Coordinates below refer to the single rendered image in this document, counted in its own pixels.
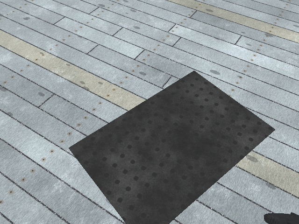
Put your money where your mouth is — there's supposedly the robot right hand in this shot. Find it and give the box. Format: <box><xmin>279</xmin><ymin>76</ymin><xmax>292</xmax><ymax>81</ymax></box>
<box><xmin>263</xmin><ymin>212</ymin><xmax>299</xmax><ymax>224</ymax></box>

